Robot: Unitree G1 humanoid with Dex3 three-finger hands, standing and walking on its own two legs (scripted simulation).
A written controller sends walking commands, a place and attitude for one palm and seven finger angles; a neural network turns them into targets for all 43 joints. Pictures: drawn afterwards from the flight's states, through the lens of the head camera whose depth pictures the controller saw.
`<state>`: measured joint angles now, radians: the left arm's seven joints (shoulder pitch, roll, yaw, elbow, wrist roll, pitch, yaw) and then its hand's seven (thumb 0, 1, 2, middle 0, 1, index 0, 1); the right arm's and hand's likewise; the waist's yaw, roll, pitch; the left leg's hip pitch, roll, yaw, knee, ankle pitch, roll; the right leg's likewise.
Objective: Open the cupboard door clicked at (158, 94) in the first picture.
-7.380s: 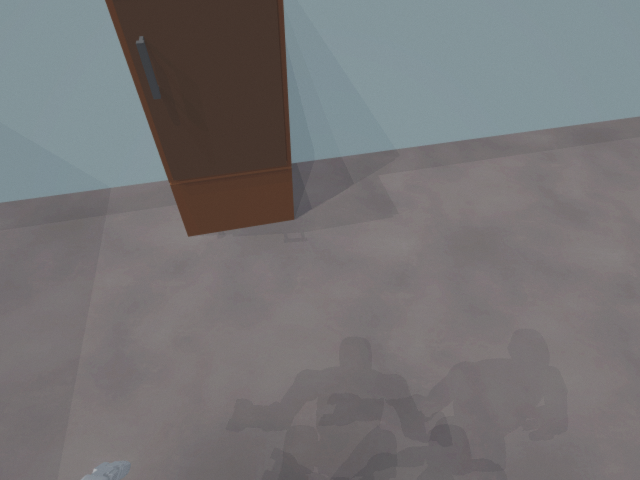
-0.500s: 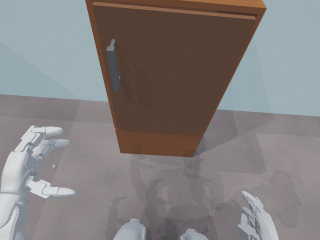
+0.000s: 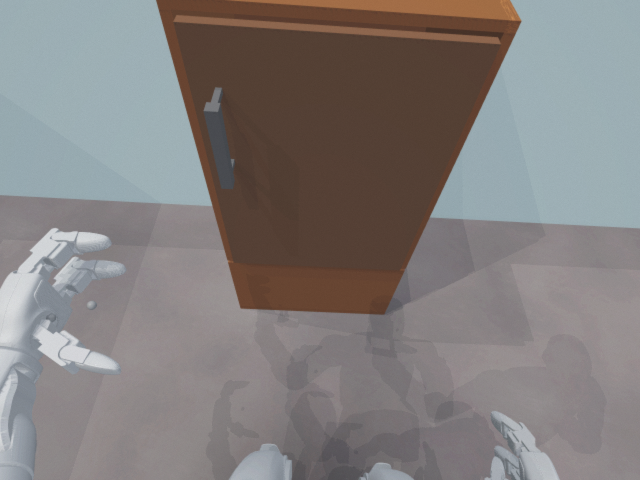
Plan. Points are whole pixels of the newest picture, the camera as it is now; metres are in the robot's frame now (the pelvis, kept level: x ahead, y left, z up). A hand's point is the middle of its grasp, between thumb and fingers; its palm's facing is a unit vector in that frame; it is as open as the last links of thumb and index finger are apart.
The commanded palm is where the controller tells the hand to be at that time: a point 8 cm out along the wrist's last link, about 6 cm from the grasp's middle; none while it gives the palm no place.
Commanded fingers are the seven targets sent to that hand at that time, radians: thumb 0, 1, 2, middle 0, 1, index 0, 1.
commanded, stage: raise the hand with hooked fingers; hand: left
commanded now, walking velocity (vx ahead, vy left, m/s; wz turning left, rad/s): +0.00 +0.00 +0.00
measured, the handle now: (223, 141) +0.59 +0.19 +0.04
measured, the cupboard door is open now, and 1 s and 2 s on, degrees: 0 0 0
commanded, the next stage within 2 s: move the hooked fingers beside the handle in 0.36 s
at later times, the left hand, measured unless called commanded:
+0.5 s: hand (119, 309) +0.29 +0.25 +0.05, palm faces +0.05 -1.00 -0.02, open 14.0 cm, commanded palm +0.27 +0.30 +0.05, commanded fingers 0.00 -0.50 0.30 -0.30 -1.20 -0.30 -1.20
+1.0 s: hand (139, 246) +0.38 +0.26 +0.05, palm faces +0.06 -1.00 -0.02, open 14.0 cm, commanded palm +0.35 +0.30 +0.05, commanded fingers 0.00 -0.50 0.30 -0.30 -1.20 -0.30 -1.20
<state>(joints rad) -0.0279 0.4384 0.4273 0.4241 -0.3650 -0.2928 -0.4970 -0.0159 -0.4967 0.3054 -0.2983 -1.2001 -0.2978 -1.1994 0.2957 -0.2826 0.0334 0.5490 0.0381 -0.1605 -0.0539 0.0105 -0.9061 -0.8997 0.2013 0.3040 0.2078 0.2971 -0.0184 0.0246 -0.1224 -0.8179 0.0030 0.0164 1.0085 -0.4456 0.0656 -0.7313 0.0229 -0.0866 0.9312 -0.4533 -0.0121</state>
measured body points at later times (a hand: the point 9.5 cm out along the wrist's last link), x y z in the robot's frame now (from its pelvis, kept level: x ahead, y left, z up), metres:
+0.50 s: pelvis +0.00 -0.03 +0.00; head +0.07 -0.01 +0.44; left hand +0.28 +0.30 +0.05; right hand +0.16 -0.27 -0.09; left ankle +0.02 +0.07 -0.68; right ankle +0.00 -0.12 -0.68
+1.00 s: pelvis +0.01 -0.01 -0.01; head +0.10 +0.00 +0.43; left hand +0.37 +0.31 +0.05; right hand +0.10 -0.28 -0.10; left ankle +0.02 +0.07 -0.68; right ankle +0.00 -0.12 -0.68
